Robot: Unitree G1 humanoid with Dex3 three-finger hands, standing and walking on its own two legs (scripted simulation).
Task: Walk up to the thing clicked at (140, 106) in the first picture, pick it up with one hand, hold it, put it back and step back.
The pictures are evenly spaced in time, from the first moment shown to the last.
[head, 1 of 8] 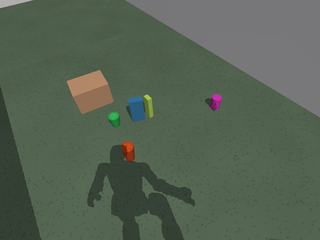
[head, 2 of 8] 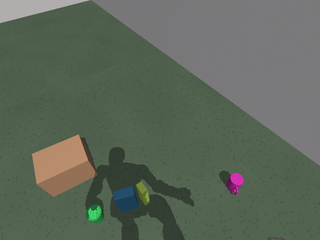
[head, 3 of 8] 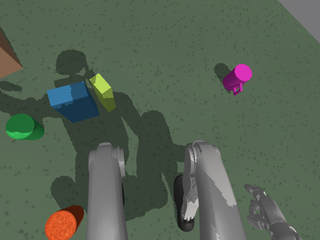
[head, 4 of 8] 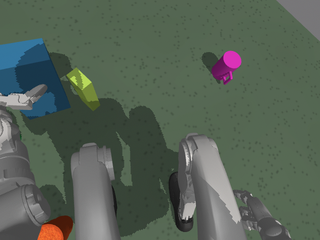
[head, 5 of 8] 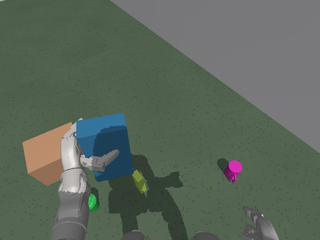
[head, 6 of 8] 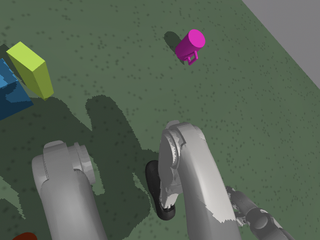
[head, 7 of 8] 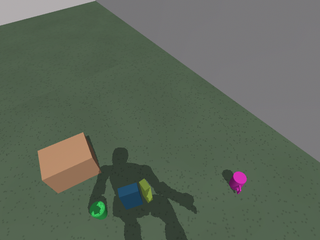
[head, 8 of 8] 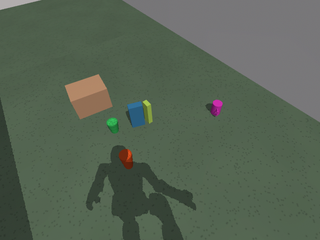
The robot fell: no
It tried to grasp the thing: yes
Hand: left
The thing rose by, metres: 0.64
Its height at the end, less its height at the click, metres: +0.00
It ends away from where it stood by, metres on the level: 0.01
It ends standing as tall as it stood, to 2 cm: yes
